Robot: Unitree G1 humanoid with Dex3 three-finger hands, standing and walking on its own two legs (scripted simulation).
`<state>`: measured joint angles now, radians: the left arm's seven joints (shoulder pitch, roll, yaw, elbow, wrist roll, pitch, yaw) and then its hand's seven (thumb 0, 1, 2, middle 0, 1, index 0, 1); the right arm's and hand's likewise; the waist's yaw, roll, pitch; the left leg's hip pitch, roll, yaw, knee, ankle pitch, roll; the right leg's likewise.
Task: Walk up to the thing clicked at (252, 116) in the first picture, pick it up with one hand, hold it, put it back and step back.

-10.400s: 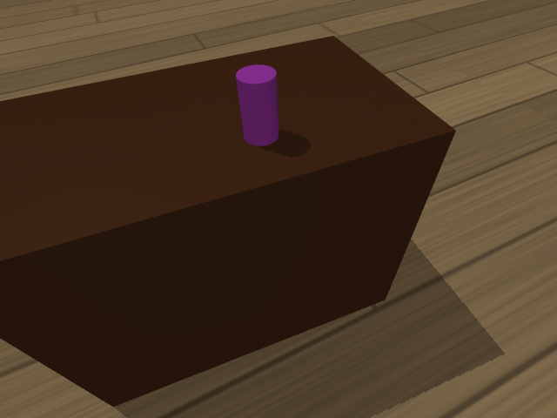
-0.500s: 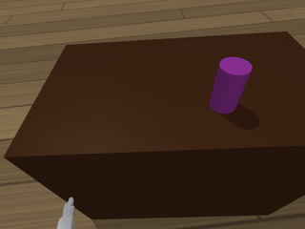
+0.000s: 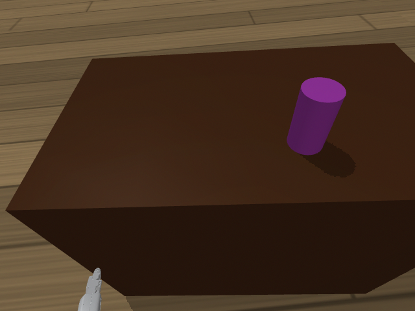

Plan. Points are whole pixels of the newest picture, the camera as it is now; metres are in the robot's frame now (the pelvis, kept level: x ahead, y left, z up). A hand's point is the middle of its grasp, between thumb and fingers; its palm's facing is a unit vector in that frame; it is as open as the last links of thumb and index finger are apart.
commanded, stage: go down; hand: right
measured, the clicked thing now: (312, 118) +0.48 -0.19 +0.11
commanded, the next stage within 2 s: approach in 0.12 s
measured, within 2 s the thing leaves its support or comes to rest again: neither
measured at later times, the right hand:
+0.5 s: hand out of the picture +0.39 -0.36 +0.21, palm faces +0.17 +0.98 +0.00, open 17.4 cm
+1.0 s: hand (337, 117) +0.47 -0.24 +0.11, palm faces +0.17 +0.99 +0.04, open 17.3 cm
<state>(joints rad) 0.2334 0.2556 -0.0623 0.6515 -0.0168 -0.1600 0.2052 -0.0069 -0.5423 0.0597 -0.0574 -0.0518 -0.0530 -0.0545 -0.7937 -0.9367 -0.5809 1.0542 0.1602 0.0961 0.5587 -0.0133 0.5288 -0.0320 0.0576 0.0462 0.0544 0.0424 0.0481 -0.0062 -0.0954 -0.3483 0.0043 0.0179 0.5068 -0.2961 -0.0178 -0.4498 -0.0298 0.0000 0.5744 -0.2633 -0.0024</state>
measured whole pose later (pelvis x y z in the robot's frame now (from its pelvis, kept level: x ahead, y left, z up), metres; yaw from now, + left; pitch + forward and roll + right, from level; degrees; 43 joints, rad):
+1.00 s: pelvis -0.01 +0.00 -0.02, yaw +2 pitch +12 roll +2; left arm 0.24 0.23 0.01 0.51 0.01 -0.10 0.07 -0.01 -0.52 0.03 -0.07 -0.07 -0.08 -0.06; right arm -0.77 -0.52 -0.45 1.00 0.13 -0.19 0.18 -0.01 0.49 -0.03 0.05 0.04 0.05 0.04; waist 0.12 0.00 -0.10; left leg -0.53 -0.02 -0.01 0.67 -0.35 -0.02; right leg -0.62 -0.06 -0.02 0.74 -0.33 0.00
